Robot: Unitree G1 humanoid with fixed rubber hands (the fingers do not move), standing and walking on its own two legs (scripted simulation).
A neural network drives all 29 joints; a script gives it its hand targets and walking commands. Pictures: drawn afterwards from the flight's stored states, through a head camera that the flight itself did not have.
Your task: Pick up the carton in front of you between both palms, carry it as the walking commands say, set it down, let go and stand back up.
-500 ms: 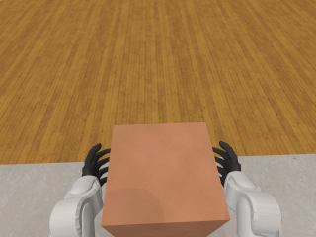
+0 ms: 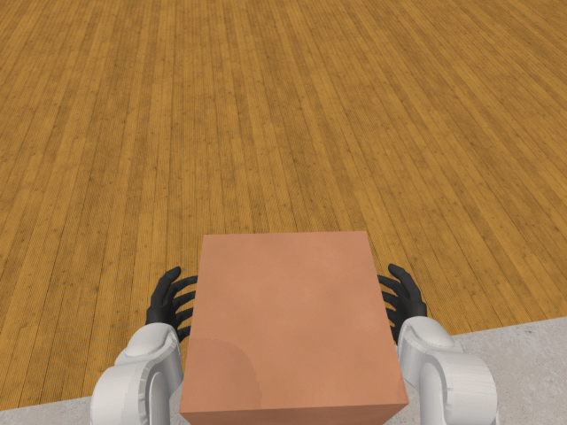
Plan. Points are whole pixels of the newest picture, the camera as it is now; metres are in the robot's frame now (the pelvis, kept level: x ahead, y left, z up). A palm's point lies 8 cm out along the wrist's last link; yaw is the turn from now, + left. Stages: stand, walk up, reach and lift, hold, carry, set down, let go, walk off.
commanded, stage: carry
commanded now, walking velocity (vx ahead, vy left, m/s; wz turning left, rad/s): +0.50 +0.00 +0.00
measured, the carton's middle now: (287, 345) +0.22 -0.01 -0.01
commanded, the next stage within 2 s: none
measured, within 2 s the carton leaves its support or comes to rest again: neither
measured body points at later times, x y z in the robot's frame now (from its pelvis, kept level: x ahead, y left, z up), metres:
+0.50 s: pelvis +0.33 -0.05 +0.00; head +0.34 -0.07 +0.45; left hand +0.60 +0.12 +0.13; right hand +0.63 -0.18 +0.12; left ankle +0.29 +0.08 -0.64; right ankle +0.35 -0.12 -0.74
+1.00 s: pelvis +0.65 +0.00 +0.01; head +0.75 +0.01 +0.45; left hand +1.02 +0.15 +0.09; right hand +1.01 -0.16 +0.09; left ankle +0.66 +0.08 -0.72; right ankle +0.64 -0.12 -0.62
